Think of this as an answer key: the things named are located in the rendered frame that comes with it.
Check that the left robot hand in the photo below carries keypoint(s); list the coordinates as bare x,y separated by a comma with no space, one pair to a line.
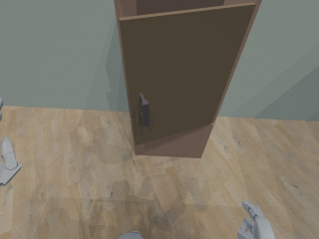
10,166

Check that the handle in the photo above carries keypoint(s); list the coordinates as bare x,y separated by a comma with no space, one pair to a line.
145,111

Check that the right robot hand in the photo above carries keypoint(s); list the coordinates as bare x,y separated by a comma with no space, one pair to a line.
260,228

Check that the cupboard door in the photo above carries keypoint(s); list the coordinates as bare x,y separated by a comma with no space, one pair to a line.
181,62

